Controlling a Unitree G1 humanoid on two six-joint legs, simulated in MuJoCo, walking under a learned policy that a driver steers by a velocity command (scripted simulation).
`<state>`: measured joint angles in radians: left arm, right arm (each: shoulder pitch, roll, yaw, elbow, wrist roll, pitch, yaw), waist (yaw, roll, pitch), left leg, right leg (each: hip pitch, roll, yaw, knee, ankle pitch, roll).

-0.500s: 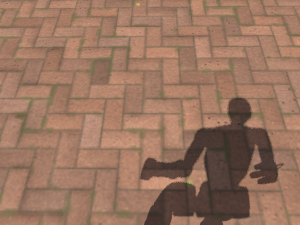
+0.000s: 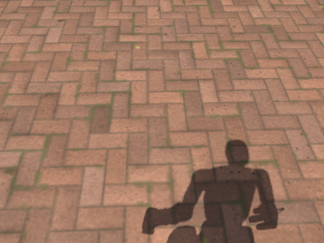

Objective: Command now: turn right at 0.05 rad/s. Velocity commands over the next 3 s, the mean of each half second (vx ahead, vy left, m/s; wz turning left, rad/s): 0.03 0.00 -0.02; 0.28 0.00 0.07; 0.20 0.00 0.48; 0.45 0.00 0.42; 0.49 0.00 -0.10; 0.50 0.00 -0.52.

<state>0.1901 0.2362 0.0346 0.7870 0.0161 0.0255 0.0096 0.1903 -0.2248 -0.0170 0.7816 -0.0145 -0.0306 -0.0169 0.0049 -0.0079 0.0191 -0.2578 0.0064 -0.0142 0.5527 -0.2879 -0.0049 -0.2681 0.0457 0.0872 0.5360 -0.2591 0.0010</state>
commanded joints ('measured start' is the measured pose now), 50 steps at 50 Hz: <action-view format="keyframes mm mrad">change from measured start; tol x32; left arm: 1 -24 93 28 -44 -5 -16 7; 50 159 169 20 233 -10 -93 34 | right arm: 1 2 -127 -32 -48 3 -8 -6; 50 -204 -87 -31 1 34 -20 46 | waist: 1 -12 16 -63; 50 31 -103 28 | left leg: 1 39 67 -67 -91 189 38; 20 46 37 -47 -149 174 39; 26 32 299 -455 -412 -553 239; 33 -99 149 -160 -274 -163 158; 38 -608 51 -90 599 -143 78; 50 -230 15 64 76 294 26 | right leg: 1 33 -54 50 -58 186 -21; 29 -261 -104 -52 245 -247 -55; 33 226 -7 -173 -68 62 -38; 37 414 -441 593 -383 -377 -286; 43 288 -248 40 -344 568 -149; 50 196 -238 -144 -287 699 -131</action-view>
